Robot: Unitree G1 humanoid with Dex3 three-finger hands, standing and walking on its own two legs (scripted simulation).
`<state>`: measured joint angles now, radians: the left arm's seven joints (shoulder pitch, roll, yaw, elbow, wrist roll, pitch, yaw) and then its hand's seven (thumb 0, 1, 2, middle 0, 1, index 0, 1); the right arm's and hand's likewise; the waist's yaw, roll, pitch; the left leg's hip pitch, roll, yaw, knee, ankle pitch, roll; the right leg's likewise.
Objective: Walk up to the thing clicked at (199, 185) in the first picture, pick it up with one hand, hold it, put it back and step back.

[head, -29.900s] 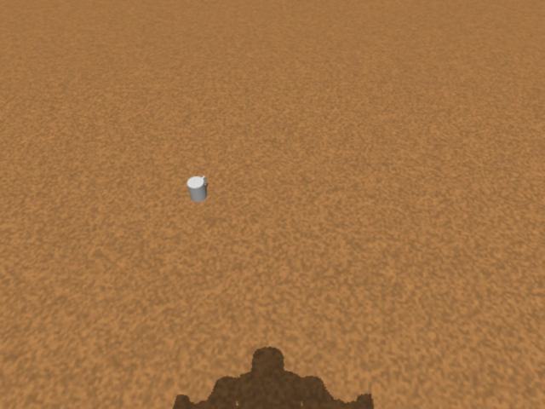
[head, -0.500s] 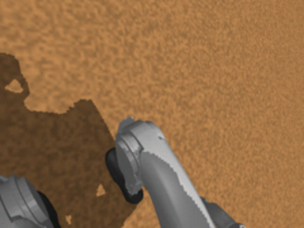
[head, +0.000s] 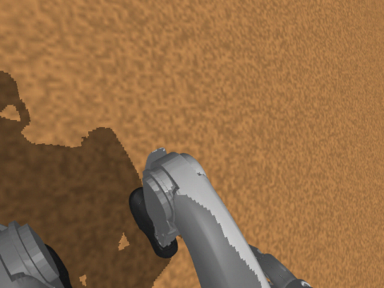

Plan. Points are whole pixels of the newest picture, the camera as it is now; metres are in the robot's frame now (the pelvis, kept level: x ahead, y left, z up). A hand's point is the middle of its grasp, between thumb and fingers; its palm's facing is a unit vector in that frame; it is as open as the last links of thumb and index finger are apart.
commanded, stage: rest palm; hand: left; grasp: from above
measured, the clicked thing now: out of the picture +0.54 +0.34 -0.27
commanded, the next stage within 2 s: close in 0.28 s
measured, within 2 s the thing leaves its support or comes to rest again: leaves its support in 1.62 s
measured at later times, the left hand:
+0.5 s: hand out of the picture +0.50 +0.33 -0.25, palm faces -0.46 -0.15 -0.88, open 13.4 cm
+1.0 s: hand out of the picture +0.50 +0.33 -0.25, palm faces -0.44 -0.15 -0.89, open 12.8 cm
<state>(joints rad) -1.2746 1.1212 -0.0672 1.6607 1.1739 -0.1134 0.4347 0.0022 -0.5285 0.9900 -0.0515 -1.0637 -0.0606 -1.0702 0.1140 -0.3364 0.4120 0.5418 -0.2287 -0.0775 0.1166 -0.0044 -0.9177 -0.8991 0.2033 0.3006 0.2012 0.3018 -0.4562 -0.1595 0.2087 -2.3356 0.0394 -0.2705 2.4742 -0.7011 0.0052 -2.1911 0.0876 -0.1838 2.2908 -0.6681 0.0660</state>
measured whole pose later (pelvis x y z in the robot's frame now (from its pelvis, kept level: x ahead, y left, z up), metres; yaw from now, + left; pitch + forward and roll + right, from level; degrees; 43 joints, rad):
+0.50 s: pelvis +0.00 +0.00 +0.00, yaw +0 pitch +30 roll -16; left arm -1.25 1.12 -0.04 1.65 1.19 -0.12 0.41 0.00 -0.43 1.00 -0.12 -1.11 -0.10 -1.10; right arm 0.12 -0.34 0.41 0.53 -0.23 -0.07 0.12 0.00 -0.91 -0.90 0.20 0.30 0.20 0.30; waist -0.45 -0.16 0.21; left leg -2.34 0.04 -0.27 2.48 -0.70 0.01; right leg -2.19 0.09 -0.19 2.29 -0.66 0.06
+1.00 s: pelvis +0.00 +0.00 +0.00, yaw +0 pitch +29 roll -16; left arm -1.24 1.11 -0.03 1.65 1.18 -0.12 0.44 0.00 -0.32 0.81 -0.22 -0.98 -0.28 -0.91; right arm 0.12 -0.35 0.41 0.53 -0.23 -0.08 0.12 0.00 -0.91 -0.89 0.20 0.30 0.20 0.30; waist -0.45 -0.15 0.22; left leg -2.34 0.04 -0.28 2.48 -0.69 0.00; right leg -2.20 0.09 -0.19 2.29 -0.66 0.06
